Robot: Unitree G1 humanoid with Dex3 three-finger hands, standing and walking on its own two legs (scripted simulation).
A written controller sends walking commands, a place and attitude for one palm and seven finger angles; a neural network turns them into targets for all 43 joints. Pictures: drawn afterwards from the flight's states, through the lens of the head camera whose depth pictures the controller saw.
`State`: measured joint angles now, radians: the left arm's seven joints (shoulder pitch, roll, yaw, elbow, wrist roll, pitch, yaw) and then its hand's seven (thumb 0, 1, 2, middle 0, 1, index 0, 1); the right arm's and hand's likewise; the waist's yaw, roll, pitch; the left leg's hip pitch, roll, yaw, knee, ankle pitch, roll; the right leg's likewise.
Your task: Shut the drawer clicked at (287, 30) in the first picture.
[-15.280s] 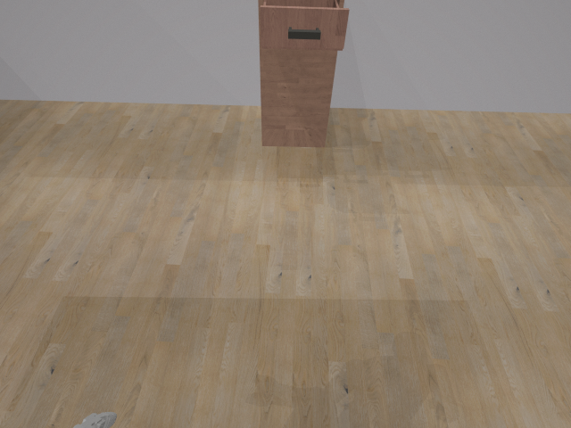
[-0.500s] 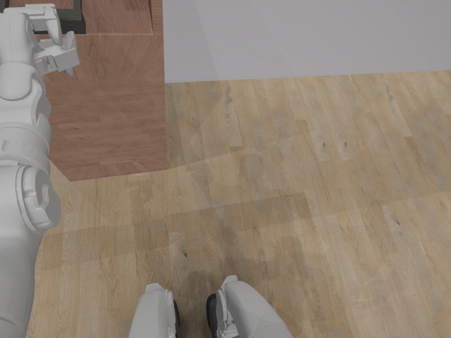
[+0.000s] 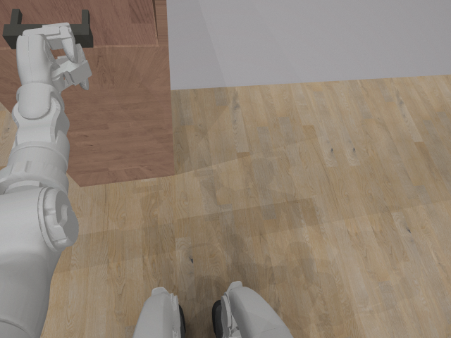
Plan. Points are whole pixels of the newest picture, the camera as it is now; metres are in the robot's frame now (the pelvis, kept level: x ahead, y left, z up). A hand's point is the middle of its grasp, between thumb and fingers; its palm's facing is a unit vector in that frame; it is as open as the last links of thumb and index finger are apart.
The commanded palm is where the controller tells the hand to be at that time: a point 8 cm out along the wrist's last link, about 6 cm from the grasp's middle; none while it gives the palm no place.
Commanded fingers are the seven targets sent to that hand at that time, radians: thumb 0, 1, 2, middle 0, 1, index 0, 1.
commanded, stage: pull the fist back off the drawer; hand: left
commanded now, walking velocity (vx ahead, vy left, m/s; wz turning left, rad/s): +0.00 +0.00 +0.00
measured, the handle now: (51, 26) +0.64 +0.22 +0.08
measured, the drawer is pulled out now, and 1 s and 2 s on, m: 0.00 0.00 0.00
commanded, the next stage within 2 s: draw the hand back to the body in 0.12 s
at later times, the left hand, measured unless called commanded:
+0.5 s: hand (42, 84) +0.48 +0.20 +0.12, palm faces +0.09 -1.00 -0.02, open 3.3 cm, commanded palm +0.44 +0.23 +0.13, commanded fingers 0.00 0.90 0.90 -1.40 -1.60 -1.40 -1.60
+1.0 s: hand out of the picture +0.32 +0.22 +0.19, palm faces +0.25 -0.94 -0.21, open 3.3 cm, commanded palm +0.27 +0.27 +0.21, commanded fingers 0.00 0.90 0.90 -1.40 -1.60 -1.40 -1.60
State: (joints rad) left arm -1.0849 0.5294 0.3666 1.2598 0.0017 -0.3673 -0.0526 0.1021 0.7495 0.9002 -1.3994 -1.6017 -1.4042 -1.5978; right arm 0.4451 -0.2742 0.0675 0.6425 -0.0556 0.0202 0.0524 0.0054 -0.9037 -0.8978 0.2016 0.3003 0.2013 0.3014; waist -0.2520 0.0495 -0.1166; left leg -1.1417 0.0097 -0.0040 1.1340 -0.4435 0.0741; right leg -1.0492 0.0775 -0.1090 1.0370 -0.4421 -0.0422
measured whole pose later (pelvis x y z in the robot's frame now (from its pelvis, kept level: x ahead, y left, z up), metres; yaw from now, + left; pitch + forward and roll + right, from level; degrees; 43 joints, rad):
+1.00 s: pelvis +0.03 +0.00 +0.08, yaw +2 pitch +0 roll -1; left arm 0.02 0.32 0.13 0.09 -0.11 -0.07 0.05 0.02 0.89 0.89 -1.40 -1.60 -1.41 -1.60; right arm 0.19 -0.23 0.07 0.52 0.05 0.03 -0.06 0.01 -0.90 -0.90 0.20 0.30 0.20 0.30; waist 0.01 0.04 -0.04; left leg -0.28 -0.05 0.03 0.57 -0.29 0.08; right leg -0.22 0.04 -0.03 0.52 -0.30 -0.03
